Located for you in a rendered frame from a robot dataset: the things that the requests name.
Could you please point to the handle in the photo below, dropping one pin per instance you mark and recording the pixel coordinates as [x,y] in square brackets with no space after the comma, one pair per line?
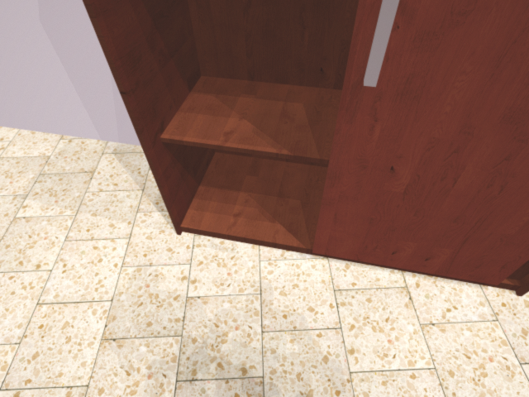
[381,36]

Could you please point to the wardrobe door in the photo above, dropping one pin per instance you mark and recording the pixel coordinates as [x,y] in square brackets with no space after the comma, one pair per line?
[429,170]
[521,272]

